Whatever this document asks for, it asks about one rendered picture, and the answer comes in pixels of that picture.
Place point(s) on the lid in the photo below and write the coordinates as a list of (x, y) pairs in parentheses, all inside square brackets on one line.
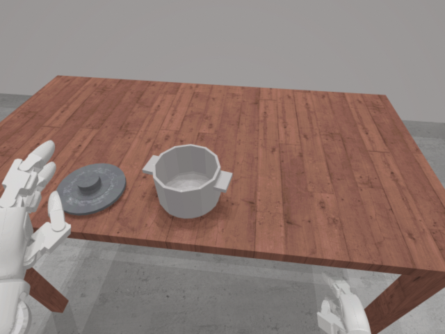
[(77, 202)]

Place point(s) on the pot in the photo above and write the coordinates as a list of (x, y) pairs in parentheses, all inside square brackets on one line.
[(188, 180)]

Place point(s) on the left robot hand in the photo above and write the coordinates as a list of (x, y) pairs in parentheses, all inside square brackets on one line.
[(23, 185)]

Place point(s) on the knob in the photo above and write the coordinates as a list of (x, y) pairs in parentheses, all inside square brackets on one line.
[(88, 181)]

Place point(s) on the left robot forearm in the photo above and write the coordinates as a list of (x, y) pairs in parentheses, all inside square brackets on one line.
[(15, 315)]

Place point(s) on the table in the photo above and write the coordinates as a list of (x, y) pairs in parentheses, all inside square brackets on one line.
[(324, 178)]

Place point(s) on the right robot hand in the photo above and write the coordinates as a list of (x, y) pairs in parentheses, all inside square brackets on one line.
[(348, 313)]

